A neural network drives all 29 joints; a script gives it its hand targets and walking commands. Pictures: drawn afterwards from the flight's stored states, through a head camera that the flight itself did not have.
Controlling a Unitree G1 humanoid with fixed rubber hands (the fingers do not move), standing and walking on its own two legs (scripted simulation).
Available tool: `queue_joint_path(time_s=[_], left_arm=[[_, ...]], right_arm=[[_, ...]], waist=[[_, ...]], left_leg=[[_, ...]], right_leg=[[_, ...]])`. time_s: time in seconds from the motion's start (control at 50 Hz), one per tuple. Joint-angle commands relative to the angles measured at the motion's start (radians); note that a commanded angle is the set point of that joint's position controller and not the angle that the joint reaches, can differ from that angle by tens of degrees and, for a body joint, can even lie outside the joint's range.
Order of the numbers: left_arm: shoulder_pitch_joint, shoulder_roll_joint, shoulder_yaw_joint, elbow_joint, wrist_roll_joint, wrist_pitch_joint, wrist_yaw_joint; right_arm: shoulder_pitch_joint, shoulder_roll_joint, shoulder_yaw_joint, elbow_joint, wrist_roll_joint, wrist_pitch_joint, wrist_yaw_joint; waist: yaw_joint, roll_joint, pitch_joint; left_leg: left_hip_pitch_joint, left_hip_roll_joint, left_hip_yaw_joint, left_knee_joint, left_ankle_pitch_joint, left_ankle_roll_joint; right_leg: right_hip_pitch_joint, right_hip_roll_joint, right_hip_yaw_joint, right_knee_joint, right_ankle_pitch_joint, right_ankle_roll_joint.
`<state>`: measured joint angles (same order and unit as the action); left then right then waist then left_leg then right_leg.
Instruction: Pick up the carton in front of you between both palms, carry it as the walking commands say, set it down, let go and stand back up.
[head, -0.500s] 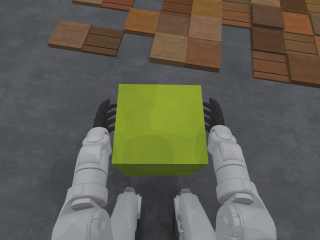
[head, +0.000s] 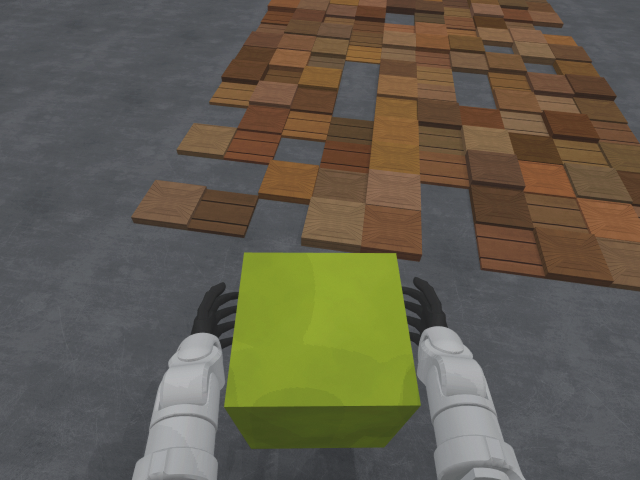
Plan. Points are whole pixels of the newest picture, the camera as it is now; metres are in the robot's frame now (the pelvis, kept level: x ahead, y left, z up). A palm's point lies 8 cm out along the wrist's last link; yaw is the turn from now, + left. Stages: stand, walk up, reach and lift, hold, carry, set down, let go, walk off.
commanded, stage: reach and lift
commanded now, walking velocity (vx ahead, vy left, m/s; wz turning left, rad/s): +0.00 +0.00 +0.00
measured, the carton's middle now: (319, 356) +0.31 +0.00 -0.07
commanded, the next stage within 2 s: hold in 1.14 s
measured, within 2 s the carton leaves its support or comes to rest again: neither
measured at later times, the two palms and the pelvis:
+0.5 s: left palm (197, 331) +0.28 +0.15 +0.05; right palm (446, 326) +0.29 -0.15 +0.05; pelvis -0.02 +0.00 +0.02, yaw +0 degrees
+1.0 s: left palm (196, 321) +0.29 +0.15 +0.06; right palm (447, 315) +0.30 -0.15 +0.06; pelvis +0.01 +0.00 +0.03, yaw +0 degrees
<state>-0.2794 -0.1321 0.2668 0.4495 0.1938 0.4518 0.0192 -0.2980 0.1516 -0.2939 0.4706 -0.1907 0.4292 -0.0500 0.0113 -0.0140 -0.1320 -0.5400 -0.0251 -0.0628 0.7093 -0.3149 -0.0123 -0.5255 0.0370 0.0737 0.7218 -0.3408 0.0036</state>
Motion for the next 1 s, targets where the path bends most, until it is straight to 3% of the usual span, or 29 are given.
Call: queue_joint_path(time_s=[0.0, 0.1, 0.22, 0.42, 0.58, 0.98], left_arm=[[-0.497, -1.002, -0.615, -0.052, -0.166, 0.021, -0.237], [-0.475, -0.978, -0.616, -0.108, -0.166, 0.096, -0.243], [-0.508, -0.953, -0.502, -0.048, -0.109, 0.144, -0.256], [-0.655, -0.993, -0.511, -0.065, -0.118, 0.131, -0.269], [-0.607, -0.972, -0.513, -0.088, -0.112, 0.145, -0.262], [-0.43, -0.936, -0.578, -0.248, -0.156, 0.19, -0.248]], right_arm=[[-0.446, 1.026, 0.622, -0.006, 0.159, 0.045, 0.257], [-0.421, 1.011, 0.618, -0.059, 0.157, 0.119, 0.27], [-0.469, 0.961, 0.508, -0.008, 0.107, 0.163, 0.292], [-0.618, 0.988, 0.506, -0.024, 0.107, 0.147, 0.312], [-0.569, 0.966, 0.508, -0.041, 0.105, 0.16, 0.308], [-0.392, 0.941, 0.586, -0.214, 0.151, 0.212, 0.284]], waist=[[-0.001, 0.01, -0.314], [-0.006, 0.007, -0.187], [0.0, 0.011, -0.021], [-0.004, 0.009, -0.115], [-0.002, 0.013, -0.121], [-0.003, 0.008, -0.121]], left_leg=[[0.333, -0.078, -0.02, -0.136, 0.346, 0.014], [0.419, -0.069, -0.016, -0.235, 0.31, 0.011], [0.422, -0.058, -0.006, -0.305, 0.135, 0.019], [0.471, -0.053, 0.0, -0.305, 0.104, 0.02], [0.509, -0.058, 0.001, -0.326, 0.179, 0.013], [0.574, -0.07, -0.013, -0.358, 0.385, 0.006]], right_leg=[[0.23, 0.065, 0.022, -0.166, 0.344, 0.005], [0.31, 0.053, 0.019, -0.268, 0.312, 0.003], [0.299, 0.042, 0.008, -0.332, 0.13, -0.009], [0.329, 0.046, -0.01, -0.33, 0.095, -0.015], [0.367, 0.05, -0.006, -0.353, 0.17, -0.011], [0.474, 0.056, 0.01, -0.384, 0.387, 0.007]])
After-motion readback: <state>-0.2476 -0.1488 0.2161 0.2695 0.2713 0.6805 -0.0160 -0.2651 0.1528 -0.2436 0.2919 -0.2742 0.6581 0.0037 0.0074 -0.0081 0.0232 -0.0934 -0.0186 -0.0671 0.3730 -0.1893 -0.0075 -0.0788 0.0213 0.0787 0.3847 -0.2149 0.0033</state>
